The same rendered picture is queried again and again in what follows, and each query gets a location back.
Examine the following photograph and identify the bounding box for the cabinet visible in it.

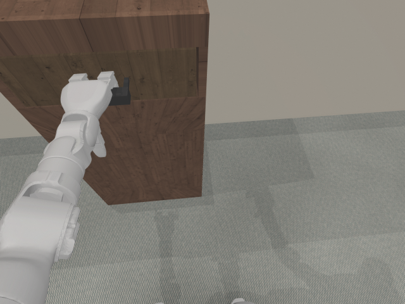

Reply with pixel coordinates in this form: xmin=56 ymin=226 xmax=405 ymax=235
xmin=0 ymin=0 xmax=209 ymax=205

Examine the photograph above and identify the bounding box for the handle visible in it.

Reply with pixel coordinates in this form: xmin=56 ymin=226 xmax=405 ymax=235
xmin=108 ymin=77 xmax=131 ymax=106

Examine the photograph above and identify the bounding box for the left robot upper arm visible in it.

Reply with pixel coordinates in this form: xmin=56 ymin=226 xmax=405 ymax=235
xmin=0 ymin=196 xmax=80 ymax=304

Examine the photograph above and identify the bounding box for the drawer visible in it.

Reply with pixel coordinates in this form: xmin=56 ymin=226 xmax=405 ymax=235
xmin=0 ymin=47 xmax=196 ymax=107

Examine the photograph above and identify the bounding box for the left robot forearm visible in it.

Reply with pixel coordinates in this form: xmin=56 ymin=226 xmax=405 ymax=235
xmin=0 ymin=110 xmax=99 ymax=242

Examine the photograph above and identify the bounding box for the left robot hand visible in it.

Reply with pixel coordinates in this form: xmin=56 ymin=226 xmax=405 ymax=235
xmin=61 ymin=71 xmax=119 ymax=157

